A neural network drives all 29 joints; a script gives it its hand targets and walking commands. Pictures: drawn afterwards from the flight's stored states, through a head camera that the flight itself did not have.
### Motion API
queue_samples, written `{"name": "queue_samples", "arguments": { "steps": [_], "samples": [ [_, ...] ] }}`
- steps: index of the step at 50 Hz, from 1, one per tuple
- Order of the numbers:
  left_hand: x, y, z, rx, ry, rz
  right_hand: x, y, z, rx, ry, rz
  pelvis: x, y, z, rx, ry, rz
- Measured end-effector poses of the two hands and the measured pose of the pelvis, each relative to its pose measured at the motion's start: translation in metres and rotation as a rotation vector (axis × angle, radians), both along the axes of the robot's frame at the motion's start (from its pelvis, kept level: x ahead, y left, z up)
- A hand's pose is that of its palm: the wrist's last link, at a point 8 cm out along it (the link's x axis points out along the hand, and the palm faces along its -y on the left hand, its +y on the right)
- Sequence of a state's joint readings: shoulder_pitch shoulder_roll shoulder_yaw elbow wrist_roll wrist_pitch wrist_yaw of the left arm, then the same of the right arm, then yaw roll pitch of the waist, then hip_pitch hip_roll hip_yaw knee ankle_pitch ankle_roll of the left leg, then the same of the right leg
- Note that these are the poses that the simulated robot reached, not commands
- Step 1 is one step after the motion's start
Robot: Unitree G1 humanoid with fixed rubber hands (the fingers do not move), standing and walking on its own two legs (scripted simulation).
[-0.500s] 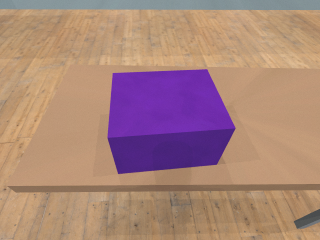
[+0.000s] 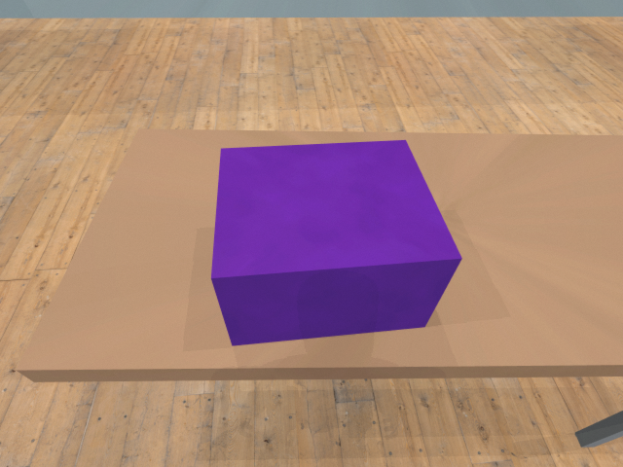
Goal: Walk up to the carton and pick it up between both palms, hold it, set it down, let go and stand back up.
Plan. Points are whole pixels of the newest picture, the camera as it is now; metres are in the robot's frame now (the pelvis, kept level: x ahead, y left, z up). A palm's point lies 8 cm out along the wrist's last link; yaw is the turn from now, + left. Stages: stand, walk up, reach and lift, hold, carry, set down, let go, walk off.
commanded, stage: stand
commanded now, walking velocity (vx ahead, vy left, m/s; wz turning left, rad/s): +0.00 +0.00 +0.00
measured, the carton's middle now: (323, 238) +0.44 -0.02 +0.03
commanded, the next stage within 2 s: walk up in 0.54 s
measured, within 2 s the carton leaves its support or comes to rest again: neither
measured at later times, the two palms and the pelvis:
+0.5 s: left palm out of the picture -0.03 +0.20 -0.14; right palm out of the picture -0.03 -0.20 -0.15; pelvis -0.01 +0.00 +0.00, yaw +0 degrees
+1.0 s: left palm out of the picture -0.03 +0.24 -0.14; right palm out of the picture -0.04 -0.30 -0.14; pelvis -0.06 -0.04 -0.01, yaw +2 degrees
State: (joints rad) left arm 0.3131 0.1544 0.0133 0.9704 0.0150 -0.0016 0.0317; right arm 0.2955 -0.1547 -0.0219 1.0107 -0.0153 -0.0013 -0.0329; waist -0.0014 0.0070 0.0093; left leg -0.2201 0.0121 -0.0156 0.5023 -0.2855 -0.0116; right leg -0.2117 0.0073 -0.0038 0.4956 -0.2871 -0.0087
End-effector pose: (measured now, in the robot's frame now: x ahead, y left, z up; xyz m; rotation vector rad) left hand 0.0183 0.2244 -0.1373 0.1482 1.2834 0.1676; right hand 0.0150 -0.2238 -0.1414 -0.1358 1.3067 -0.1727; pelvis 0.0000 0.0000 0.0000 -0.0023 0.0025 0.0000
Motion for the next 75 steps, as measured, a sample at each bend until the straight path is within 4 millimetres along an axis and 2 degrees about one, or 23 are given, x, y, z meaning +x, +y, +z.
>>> {"name": "queue_samples", "arguments": {
  "steps": [12, 28, 39, 43, 46, 49, 54, 56, 58, 62, 66, 71, 75],
  "samples": [
    [-0.027, -0.007, -0.003, -0.016, 0.088, 0.019, -0.030, 0.008, -0.003, 0.021, 0.094, -0.023, -0.002, -0.001, 0.003, 0.000, -0.016, 0.002],
    [-0.055, -0.022, -0.007, -0.052, 0.147, 0.037, -0.053, 0.020, -0.004, 0.045, 0.141, -0.024, -0.011, -0.001, 0.004, -0.001, -0.037, 0.003],
    [-0.073, -0.023, -0.007, -0.053, 0.182, 0.044, -0.068, 0.022, -0.004, 0.049, 0.169, -0.028, -0.020, -0.001, 0.004, 0.000, -0.033, 0.003],
    [-0.066, -0.005, -0.011, 0.005, 0.150, 0.051, -0.066, 0.004, -0.003, -0.014, 0.128, -0.009, -0.033, -0.008, -0.002, 0.008, -0.035, 0.018],
    [-0.057, 0.008, -0.008, 0.068, 0.114, 0.030, -0.062, -0.025, -0.001, -0.076, 0.093, 0.007, -0.045, -0.019, -0.005, 0.000, -0.041, 0.030],
    [-0.047, 0.012, -0.001, 0.120, 0.065, 0.017, -0.057, -0.061, 0.004, -0.139, 0.059, 0.031, -0.057, -0.036, -0.006, -0.005, -0.037, 0.039],
    [-0.042, -0.005, 0.006, 0.174, -0.038, 0.015, -0.036, -0.123, -0.004, -0.184, -0.028, 0.069, -0.074, -0.071, -0.018, 0.011, -0.024, 0.044],
    [-0.050, -0.020, 0.004, 0.184, -0.066, 0.029, -0.024, -0.145, -0.013, -0.180, -0.072, 0.080, -0.080, -0.086, -0.027, -0.004, -0.037, 0.053],
    [-0.065, -0.039, 0.007, 0.173, -0.070, 0.039, -0.015, -0.157, -0.013, -0.169, -0.101, 0.088, -0.083, -0.096, -0.025, -0.014, -0.050, 0.076],
    [-0.089, -0.066, 0.023, 0.154, -0.058, 0.063, -0.005, -0.160, 0.002, -0.125, -0.136, 0.114, -0.081, -0.108, -0.009, 0.034, -0.035, 0.070],
    [-0.097, -0.078, 0.035, 0.160, -0.069, 0.050, -0.007, -0.161, 0.009, -0.091, -0.132, 0.150, -0.088, -0.113, 0.000, 0.038, -0.025, 0.080],
    [-0.114, -0.076, 0.042, 0.172, -0.074, 0.055, -0.020, -0.151, 0.004, -0.061, -0.070, 0.181, -0.095, -0.109, 0.003, 0.024, -0.022, 0.108],
    [-0.135, -0.063, 0.041, 0.178, -0.060, 0.092, -0.022, -0.128, 0.002, -0.031, -0.039, 0.224, -0.096, -0.099, 0.002, 0.017, -0.028, 0.136]
  ]
}}
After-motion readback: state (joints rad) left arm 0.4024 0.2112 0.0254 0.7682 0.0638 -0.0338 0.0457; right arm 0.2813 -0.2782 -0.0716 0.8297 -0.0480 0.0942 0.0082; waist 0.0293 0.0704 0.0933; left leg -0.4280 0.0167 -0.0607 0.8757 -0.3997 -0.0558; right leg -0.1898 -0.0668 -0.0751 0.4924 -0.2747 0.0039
